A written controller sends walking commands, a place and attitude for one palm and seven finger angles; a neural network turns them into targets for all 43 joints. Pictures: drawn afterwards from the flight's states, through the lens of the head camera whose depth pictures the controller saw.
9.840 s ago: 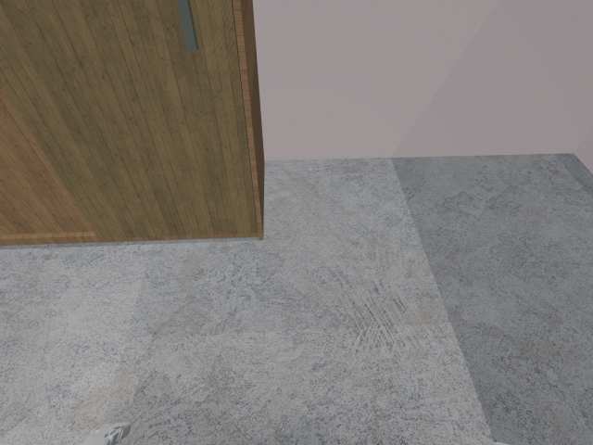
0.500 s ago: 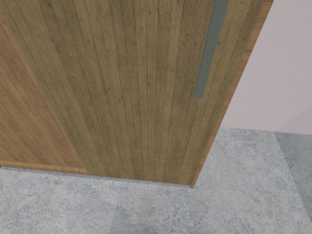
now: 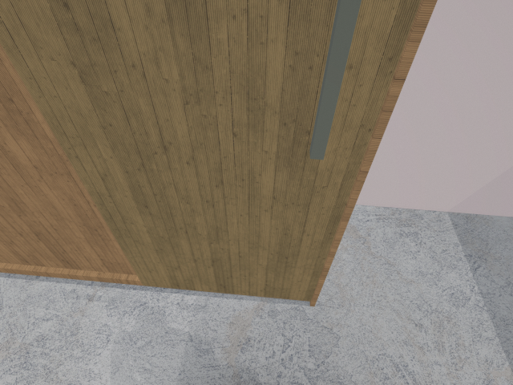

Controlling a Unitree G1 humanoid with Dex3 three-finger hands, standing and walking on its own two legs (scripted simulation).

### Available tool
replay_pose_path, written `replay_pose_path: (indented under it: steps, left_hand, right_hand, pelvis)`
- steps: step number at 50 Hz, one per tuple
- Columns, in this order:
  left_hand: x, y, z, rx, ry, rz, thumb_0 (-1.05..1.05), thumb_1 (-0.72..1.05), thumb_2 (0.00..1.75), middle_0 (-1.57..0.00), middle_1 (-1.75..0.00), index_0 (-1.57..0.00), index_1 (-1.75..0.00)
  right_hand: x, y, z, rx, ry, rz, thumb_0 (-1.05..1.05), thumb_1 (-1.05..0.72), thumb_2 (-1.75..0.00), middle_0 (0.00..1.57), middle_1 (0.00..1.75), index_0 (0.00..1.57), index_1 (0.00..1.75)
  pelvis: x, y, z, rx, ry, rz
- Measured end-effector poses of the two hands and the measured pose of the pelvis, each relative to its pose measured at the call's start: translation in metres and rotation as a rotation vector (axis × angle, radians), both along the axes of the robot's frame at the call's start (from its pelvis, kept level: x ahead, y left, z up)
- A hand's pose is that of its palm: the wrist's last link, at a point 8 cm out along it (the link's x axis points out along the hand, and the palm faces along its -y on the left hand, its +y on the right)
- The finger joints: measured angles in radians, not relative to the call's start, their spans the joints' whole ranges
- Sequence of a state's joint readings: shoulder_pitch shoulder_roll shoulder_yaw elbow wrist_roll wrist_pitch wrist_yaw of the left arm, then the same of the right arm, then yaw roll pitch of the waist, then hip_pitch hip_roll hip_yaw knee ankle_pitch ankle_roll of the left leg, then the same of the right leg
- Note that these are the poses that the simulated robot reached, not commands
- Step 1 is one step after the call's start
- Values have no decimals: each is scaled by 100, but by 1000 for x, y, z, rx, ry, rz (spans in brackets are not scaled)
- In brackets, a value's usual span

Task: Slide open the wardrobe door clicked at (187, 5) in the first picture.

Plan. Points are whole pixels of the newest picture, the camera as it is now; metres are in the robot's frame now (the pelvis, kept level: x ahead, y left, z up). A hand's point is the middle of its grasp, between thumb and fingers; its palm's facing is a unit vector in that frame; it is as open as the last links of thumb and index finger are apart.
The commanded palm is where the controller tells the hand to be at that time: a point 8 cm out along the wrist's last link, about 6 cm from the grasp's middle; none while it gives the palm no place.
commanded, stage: look again from close up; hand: right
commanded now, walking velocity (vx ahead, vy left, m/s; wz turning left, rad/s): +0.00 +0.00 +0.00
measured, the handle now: (330, 78) +0.53 -0.08 +0.23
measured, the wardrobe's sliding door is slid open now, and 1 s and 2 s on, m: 0.00 0.00 0.00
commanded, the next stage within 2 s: raise the hand with hooked fingers in 0.32 s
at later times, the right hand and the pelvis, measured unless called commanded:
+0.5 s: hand out of the picture +0.10 -0.20 -0.13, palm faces +0.21 +0.95 -0.22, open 7.4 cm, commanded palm +0.10 -0.25 -0.06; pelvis +0.00 +0.00 +0.00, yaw +0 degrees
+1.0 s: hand (446, 372) +0.16 -0.23 +0.03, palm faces +0.20 +0.98 -0.06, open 9.6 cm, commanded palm +0.14 -0.28 +0.03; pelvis -0.01 +0.00 -0.06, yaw -4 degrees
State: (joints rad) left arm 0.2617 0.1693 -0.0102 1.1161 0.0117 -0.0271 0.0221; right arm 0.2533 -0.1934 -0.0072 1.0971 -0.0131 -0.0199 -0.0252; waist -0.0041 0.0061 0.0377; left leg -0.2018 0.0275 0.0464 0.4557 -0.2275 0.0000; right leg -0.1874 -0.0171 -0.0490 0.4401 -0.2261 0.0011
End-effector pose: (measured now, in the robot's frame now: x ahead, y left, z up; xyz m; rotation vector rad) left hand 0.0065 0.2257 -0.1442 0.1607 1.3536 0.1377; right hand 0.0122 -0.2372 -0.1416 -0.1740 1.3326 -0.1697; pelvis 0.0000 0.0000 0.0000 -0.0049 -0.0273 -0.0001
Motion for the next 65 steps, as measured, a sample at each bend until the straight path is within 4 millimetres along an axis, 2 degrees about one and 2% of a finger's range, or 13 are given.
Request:
replay_pose_path:
  steps: [22, 23, 29, 31, 33, 36, 41, 44, 47, 51, 57, 60, 65]
  left_hand:
    - [16, 10, 1, 12, -17, -7, 0, 91, 90, -20, -30, -20, -30]
    - [20, 10, 3, 17, -52, 0, 0, 91, 90, -20, -30, -20, -30]
    - [80, 17, 25, 66, -460, -13, 1, 91, 90, -21, -30, -20, -30]
    - [105, 19, 35, 66, -591, -16, 1, 91, 90, -21, -30, -20, -30]
    - [128, 22, 45, 65, -700, -26, 1, 91, 90, -21, -30, -20, -30]
    - [157, 27, 60, 69, -814, -60, 1, 91, 90, -21, -30, -20, -30]
    - [188, 34, 76, 127, -889, -148, 1, 90, 90, -21, -30, -20, -30]
    - [197, 29, 75, 154, -879, -209, 1, 90, 90, -20, -30, -20, -30]
    - [200, 17, 65, 143, -849, -262, 1, 91, 90, -20, -30, -20, -30]
    - [192, -6, 45, 79, -813, -262, 1, 90, 90, -20, -30, -20, -30]
    - [161, -28, 35, -4, -760, -126, 1, 90, 90, -21, -30, -21, -30]
    - [148, -29, 38, -8, -743, -75, 1, 90, 90, -21, -30, -21, -30]
    - [139, -21, 42, 21, -713, -104, 1, 90, 90, -21, -30, -21, -30]
  right_hand:
    - [12, -4, 3, -21, -8, 15, 1, -90, -90, 20, 30, 20, 30]
    - [21, -5, 9, -14, -67, -43, 1, -90, -90, 20, 30, 20, 30]
    - [142, -16, 132, -83, -933, -104, 2, -86, -88, 20, 32, 21, 32]
    - [168, -13, 169, -65, -1169, -52, 2, -84, -87, 20, 34, 21, 34]
    - [179, -9, 185, -19, -1336, 18, 1, -80, -86, 20, 36, 21, 36]
    - [171, -5, 172, 70, -1394, 139, 1, -74, -83, 21, 40, 21, 40]
    - [119, -18, 113, 158, -1165, 68, 1, -63, -79, 22, 47, 22, 47]
    - [93, -34, 113, 69, -1168, -33, 1, -56, -76, 22, 51, 23, 52]
    - [91, -43, 143, -33, -1327, -30, 2, -49, -73, 23, 56, 23, 56]
    - [124, -36, 182, -9, -1511, 121, 2, -40, -69, 23, 62, 23, 62]
    - [184, -35, 186, 147, -1292, 275, 1, -26, -63, 24, 71, 25, 71]
    - [189, -50, 193, 130, -1244, 187, 1, -19, -60, 25, 75, 26, 75]
    - [176, -73, 226, 0, -1378, 79, 1, -7, -55, 26, 83, 26, 83]
  pelvis:
    - [5, 1, 1, 3, 5, 6]
    - [4, 1, 0, 5, 3, 5]
    - [0, 0, -7, -2, -1, -20]
    - [-2, 1, -11, -3, 25, -17]
    - [-4, 3, -19, -6, 62, -6]
    - [-9, 7, -31, -8, 90, 5]
    - [-10, 10, -45, 1, 128, -8]
    - [-9, 9, -50, 20, 137, -28]
    - [-9, 7, -53, 42, 136, -52]
    - [-13, 2, -55, 61, 126, -69]
    - [-10, -5, -43, 43, 119, -35]
    - [-4, -8, -35, 33, 116, -16]
    - [4, -12, -30, 33, 107, -18]
